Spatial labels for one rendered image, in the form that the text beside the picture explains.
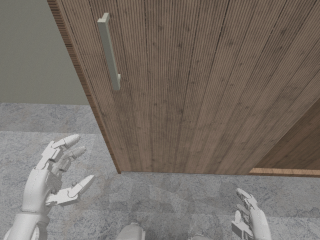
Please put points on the robot left hand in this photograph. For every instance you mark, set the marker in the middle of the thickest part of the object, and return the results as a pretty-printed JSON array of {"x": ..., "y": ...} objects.
[{"x": 47, "y": 175}]

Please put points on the handle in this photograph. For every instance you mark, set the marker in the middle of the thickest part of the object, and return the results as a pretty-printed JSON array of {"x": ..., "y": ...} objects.
[{"x": 108, "y": 50}]

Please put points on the left robot thigh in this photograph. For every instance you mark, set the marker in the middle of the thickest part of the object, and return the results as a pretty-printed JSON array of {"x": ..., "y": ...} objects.
[{"x": 131, "y": 232}]

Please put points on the robot right hand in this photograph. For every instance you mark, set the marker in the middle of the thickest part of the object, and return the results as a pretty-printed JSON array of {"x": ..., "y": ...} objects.
[{"x": 255, "y": 225}]

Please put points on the robot left forearm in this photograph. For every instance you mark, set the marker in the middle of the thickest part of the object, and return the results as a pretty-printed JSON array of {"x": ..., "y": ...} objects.
[{"x": 28, "y": 226}]

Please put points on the wardrobe door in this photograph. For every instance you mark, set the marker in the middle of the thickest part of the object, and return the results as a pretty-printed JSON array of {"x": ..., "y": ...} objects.
[
  {"x": 207, "y": 86},
  {"x": 299, "y": 148}
]

